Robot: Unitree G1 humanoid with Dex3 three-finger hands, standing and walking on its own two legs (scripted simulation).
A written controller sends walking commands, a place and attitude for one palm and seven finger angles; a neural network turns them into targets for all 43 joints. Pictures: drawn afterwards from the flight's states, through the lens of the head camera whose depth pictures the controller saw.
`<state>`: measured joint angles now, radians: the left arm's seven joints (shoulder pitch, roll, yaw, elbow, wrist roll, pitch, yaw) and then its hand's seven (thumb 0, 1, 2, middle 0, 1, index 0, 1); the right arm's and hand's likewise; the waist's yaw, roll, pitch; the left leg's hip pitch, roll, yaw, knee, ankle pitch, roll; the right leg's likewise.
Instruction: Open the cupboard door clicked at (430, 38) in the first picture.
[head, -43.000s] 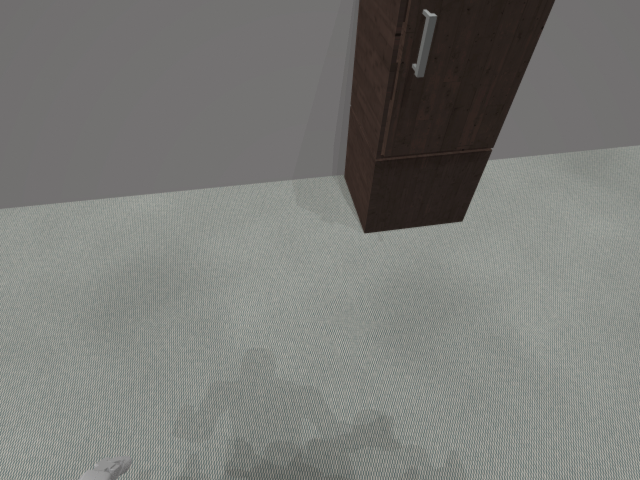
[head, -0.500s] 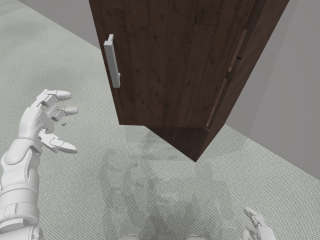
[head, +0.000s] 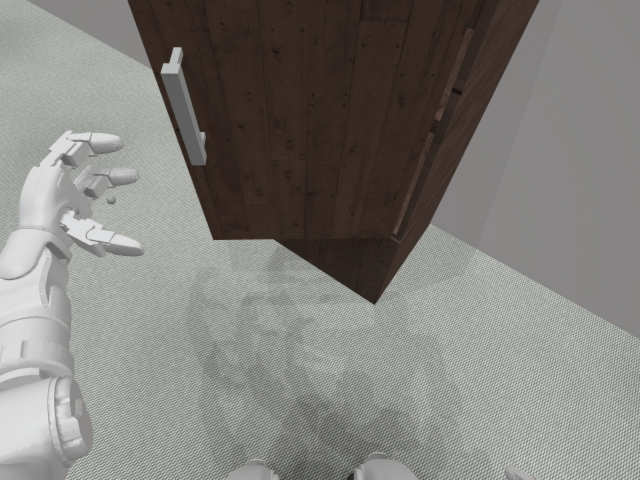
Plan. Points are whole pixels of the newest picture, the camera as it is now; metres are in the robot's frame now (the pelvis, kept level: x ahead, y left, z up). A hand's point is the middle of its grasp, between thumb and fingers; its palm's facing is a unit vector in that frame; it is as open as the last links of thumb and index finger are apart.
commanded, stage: move the hooked fingers beside the handle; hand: left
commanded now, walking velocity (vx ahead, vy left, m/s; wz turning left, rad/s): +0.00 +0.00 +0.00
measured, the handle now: (188, 110) +0.59 +0.19 +0.08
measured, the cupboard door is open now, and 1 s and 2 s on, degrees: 38 38 38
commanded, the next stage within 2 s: slide the fingers in behind the handle in 1.60 s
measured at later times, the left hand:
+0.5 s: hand (134, 153) +0.50 +0.25 +0.08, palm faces +0.01 -1.00 -0.01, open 14.0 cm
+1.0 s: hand (134, 140) +0.54 +0.26 +0.07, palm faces +0.02 -1.00 +0.00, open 14.0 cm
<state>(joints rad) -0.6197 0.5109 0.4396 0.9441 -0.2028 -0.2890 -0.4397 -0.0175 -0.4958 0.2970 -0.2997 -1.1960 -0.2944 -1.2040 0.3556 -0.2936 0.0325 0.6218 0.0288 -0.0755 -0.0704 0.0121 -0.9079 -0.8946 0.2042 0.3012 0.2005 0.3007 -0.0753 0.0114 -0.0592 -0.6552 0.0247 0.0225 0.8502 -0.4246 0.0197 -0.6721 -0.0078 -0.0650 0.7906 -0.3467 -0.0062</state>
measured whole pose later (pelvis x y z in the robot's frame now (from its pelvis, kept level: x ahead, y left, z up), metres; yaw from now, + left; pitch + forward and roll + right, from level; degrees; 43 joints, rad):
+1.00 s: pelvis +0.02 +0.02 -0.01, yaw -3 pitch +23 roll -4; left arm -0.97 0.76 0.54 1.27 -0.07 -0.28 -0.42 -0.02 -0.49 0.30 -0.30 -1.20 -0.29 -1.20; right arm 0.48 -0.28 0.06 0.58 -0.01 0.11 -0.02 0.01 -0.91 -0.89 0.21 0.30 0.20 0.30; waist -0.20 0.02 -0.07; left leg -0.86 0.06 0.04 0.94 -0.48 0.04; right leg -0.86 0.03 -0.05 0.81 -0.35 0.01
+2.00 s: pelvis +0.01 +0.01 -0.02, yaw -2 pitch +23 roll -4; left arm -0.99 0.70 0.49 1.21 -0.08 -0.31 -0.37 -0.02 -0.50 0.30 -0.30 -1.20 -0.29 -1.20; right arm 0.45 -0.29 0.05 0.60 -0.02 0.09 -0.02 0.01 -0.91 -0.89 0.20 0.30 0.20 0.30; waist -0.21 0.02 -0.07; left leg -0.90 0.06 0.01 0.97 -0.47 0.03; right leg -0.89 0.03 -0.07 0.84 -0.35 0.01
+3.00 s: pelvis +0.00 +0.00 -0.02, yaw -2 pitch +21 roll -3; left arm -0.99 0.52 0.42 1.22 -0.06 -0.34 -0.19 -0.02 -0.50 0.30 -0.30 -1.20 -0.30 -1.20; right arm 0.45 -0.28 0.03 0.62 -0.02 0.06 0.01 0.01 -0.91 -0.89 0.20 0.30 0.20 0.30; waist -0.20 0.04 -0.08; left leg -0.86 0.05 0.02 0.95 -0.46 0.02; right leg -0.87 0.02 -0.06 0.86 -0.35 -0.01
